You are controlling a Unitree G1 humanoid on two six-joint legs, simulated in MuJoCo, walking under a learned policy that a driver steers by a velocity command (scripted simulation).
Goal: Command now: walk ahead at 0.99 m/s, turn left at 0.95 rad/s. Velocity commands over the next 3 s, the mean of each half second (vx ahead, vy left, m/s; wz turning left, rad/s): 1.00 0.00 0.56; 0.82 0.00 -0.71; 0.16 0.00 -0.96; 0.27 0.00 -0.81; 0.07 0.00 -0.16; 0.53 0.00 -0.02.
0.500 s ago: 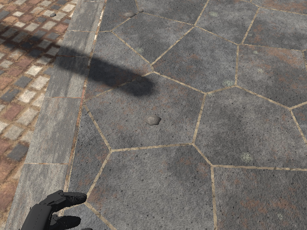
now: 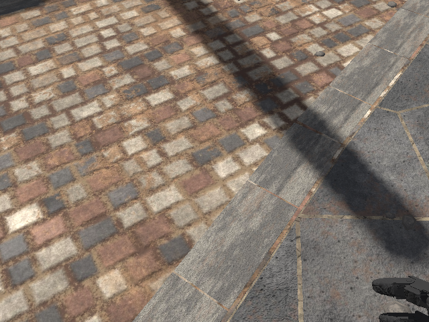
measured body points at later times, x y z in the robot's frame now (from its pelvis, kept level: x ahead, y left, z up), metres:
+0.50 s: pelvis +0.47 -0.01 +0.03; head +0.49 +0.00 +0.48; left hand +0.53 +0.29 -0.07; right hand +0.62 -0.28 -0.08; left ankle +0.25 +0.03 -0.57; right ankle +0.57 -0.08 -0.69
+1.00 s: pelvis +0.89 +0.07 +0.05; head +0.94 +0.08 +0.49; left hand +1.04 +0.37 -0.07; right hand +0.99 -0.21 -0.05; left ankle +0.91 +0.20 -0.69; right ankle +0.84 -0.02 -0.60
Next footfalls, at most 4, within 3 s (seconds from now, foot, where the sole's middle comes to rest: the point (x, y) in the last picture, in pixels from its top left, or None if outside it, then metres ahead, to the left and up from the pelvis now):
0.40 right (256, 272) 0.61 -0.07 -0.73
0.82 left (180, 179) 0.95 0.20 -0.73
1.20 right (248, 137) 1.17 -0.06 -0.73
1.64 left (212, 117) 1.27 0.09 -0.73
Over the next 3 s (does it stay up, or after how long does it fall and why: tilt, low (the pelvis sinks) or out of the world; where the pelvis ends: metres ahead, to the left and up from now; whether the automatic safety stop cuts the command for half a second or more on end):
stays up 1.23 -0.19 0.05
